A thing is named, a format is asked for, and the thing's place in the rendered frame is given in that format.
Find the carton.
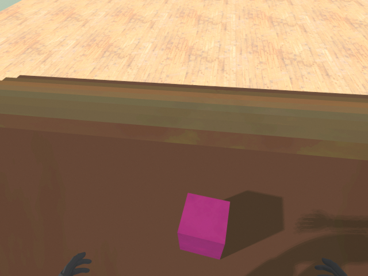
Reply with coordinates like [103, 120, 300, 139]
[177, 193, 230, 259]

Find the robot left hand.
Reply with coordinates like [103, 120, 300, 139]
[58, 252, 91, 276]

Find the robot right hand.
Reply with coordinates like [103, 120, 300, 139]
[315, 258, 347, 276]

